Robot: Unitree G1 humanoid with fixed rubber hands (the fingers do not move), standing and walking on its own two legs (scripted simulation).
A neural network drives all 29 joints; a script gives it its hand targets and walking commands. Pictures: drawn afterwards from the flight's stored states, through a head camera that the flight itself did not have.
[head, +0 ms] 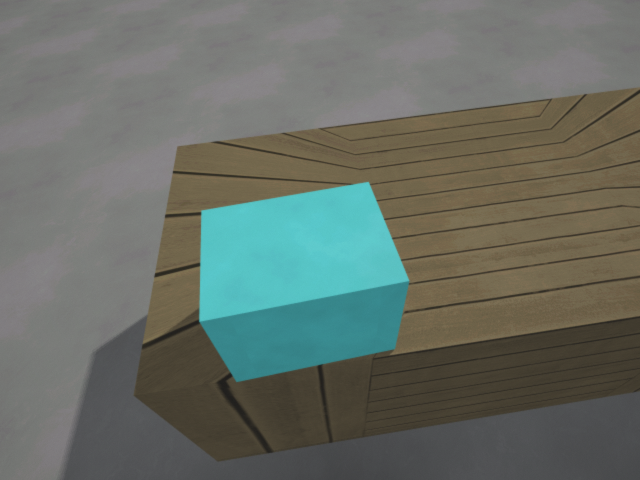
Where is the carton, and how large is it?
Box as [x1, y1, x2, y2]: [199, 182, 408, 381]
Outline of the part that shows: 368,182 201,210 199,321 236,381 394,348 405,299 408,279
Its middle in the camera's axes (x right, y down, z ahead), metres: -0.03 +0.08 +0.67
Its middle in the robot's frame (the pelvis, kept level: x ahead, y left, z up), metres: +0.44 +0.05 -0.08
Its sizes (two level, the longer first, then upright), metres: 0.287 0.210 0.220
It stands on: a pedestal, 0.56 m high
